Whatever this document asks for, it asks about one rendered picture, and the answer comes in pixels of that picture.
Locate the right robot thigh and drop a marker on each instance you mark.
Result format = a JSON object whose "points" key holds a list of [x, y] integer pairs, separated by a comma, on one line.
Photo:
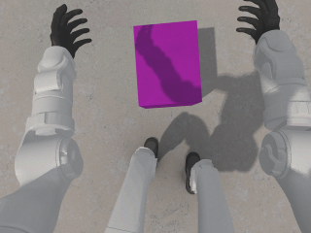
{"points": [[213, 211]]}

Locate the carton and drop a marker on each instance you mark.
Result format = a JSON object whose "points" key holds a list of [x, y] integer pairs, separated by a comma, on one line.
{"points": [[167, 64]]}

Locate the right robot upper arm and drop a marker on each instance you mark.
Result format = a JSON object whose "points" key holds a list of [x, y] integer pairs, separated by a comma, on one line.
{"points": [[286, 155]]}

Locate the left robot upper arm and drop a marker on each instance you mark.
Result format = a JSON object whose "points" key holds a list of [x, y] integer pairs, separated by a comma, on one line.
{"points": [[45, 170]]}

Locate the left robot thigh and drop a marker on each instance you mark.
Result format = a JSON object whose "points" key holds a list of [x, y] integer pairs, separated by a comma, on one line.
{"points": [[128, 215]]}

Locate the robot left forearm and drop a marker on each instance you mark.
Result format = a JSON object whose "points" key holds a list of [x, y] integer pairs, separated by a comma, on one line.
{"points": [[52, 101]]}

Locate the right robot hand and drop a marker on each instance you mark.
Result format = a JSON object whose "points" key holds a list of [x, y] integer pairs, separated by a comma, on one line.
{"points": [[267, 18]]}

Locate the robot thigh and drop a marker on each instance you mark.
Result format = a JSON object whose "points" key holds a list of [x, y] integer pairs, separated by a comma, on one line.
{"points": [[213, 211], [128, 215]]}

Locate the robot right forearm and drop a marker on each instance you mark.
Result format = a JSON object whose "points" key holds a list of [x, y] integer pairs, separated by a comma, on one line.
{"points": [[283, 83]]}

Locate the left robot hand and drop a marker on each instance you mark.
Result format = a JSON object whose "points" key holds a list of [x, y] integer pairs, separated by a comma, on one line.
{"points": [[61, 35]]}

